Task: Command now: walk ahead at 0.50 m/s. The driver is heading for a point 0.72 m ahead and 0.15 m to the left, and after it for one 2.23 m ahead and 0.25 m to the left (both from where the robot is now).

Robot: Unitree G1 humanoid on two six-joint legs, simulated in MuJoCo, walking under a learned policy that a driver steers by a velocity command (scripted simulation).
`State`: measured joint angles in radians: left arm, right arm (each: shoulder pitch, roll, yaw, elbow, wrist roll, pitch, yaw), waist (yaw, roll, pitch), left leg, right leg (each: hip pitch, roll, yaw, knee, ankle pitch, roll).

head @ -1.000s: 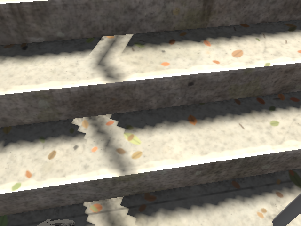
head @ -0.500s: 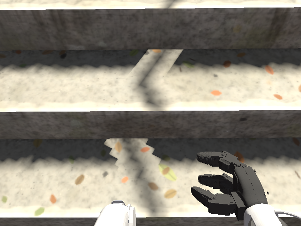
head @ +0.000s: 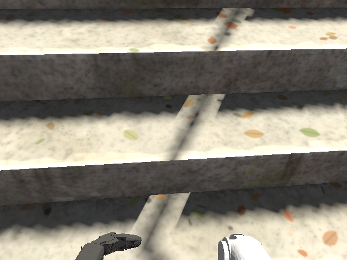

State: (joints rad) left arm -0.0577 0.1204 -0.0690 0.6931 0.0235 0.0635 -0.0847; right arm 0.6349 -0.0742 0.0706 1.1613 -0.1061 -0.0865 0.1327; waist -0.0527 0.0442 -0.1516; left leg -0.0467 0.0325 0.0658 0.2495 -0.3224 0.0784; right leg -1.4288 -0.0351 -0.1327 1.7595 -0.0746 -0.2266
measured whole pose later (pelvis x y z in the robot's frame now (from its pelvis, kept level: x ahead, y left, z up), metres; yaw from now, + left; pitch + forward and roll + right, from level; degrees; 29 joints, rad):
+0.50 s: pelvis +0.28 +0.02 +0.18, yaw +1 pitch +9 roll +1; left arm 0.49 0.11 -0.03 1.11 0.04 -0.11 -0.12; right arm -0.14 -0.10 0.07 0.79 -0.02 0.02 0.06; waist 0.06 -0.07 -0.18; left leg -1.13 0.03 0.08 1.35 -0.29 0.09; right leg -0.12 -0.02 -0.04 0.27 -0.20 -0.06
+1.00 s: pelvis +0.39 +0.03 +0.32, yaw +0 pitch +1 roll +1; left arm 0.10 0.20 0.02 0.96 0.01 -0.07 -0.06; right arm 0.11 -0.16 -0.01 0.93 0.00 -0.12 0.10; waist 0.01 -0.01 -0.04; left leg -0.41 0.00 0.07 0.65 -0.26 0.03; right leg -0.43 -0.06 0.00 0.66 -0.26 0.02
